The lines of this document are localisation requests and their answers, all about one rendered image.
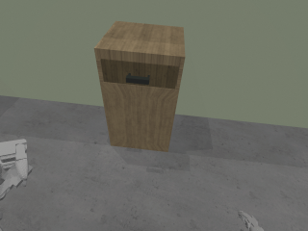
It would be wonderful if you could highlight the right robot hand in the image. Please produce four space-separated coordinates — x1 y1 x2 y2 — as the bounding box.
238 211 264 231

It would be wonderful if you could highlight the handle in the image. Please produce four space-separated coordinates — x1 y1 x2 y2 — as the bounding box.
125 73 150 85

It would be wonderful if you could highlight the drawer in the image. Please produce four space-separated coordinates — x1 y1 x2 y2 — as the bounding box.
100 59 179 90

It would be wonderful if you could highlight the cabinet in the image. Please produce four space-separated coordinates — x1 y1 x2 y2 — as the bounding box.
94 21 186 152

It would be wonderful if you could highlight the left robot hand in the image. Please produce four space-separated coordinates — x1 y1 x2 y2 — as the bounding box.
0 139 33 201

